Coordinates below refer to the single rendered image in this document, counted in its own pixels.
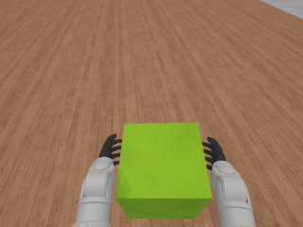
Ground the left robot hand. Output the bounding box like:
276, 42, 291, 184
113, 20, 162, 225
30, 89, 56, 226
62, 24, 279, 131
98, 133, 122, 166

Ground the right robot hand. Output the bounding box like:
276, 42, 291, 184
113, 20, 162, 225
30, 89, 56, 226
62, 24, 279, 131
202, 136, 226, 171

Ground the carton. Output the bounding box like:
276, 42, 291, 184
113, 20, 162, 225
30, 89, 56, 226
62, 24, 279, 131
115, 123, 213, 219

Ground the left robot forearm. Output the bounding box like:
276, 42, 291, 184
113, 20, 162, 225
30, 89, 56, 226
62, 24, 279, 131
71, 157, 116, 227

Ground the right robot forearm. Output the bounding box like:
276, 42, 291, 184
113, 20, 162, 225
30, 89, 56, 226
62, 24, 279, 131
211, 161, 257, 227

